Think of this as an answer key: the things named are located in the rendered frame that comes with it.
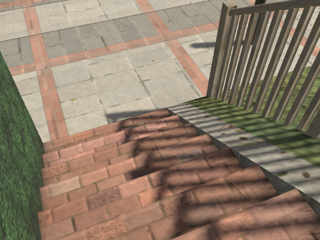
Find stairs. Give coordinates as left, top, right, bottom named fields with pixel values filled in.
left=38, top=108, right=320, bottom=240

